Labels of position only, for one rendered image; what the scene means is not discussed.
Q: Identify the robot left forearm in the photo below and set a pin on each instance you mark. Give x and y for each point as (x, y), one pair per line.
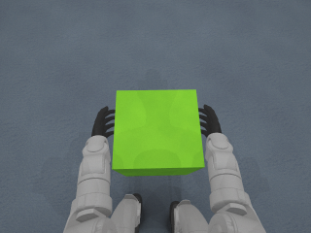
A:
(93, 186)

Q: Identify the right robot foot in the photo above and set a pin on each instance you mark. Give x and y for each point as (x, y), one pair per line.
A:
(173, 206)

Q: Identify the right robot hand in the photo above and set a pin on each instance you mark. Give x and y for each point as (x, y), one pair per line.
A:
(212, 125)

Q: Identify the robot right upper arm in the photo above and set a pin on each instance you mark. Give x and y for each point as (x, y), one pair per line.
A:
(227, 222)

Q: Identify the robot right forearm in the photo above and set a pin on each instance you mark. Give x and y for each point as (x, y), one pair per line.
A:
(227, 190)

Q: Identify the robot right shin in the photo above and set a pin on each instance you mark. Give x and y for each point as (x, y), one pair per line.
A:
(183, 202)

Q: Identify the robot left upper arm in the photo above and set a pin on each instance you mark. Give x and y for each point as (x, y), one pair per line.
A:
(101, 224)

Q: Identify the carton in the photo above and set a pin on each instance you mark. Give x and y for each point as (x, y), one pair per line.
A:
(157, 133)

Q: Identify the left robot hand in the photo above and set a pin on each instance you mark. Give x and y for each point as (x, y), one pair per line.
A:
(99, 127)

